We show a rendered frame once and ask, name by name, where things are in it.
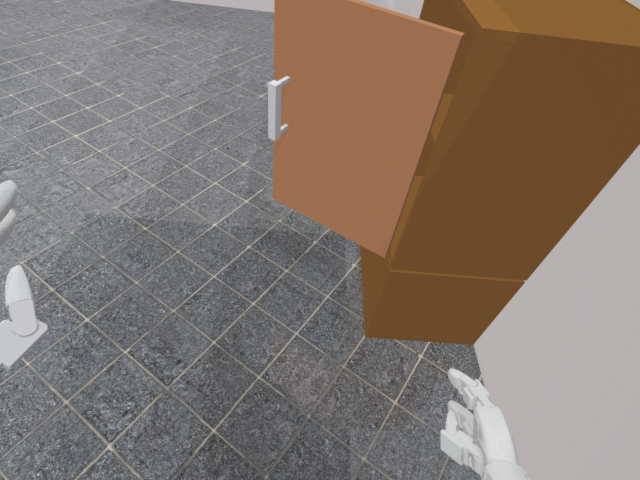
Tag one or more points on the robot left hand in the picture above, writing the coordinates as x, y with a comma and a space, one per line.
20, 335

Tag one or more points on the robot right hand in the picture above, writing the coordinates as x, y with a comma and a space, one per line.
486, 436

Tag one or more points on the handle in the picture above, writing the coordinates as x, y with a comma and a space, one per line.
274, 108

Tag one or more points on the cupboard door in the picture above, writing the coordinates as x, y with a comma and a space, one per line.
365, 87

